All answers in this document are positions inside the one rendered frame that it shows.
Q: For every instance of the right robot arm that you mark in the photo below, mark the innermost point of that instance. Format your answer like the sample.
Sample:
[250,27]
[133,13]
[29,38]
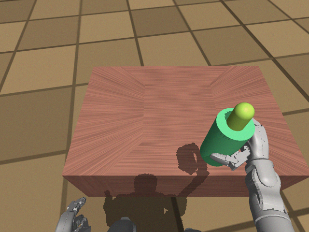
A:
[266,204]

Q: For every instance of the bottle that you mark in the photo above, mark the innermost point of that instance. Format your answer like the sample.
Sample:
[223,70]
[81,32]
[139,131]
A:
[232,128]

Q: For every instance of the left robot hand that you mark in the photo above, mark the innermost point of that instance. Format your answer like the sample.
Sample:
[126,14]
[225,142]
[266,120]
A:
[68,221]

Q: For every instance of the right robot hand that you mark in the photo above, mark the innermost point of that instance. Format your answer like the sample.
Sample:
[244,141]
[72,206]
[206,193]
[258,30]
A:
[255,148]

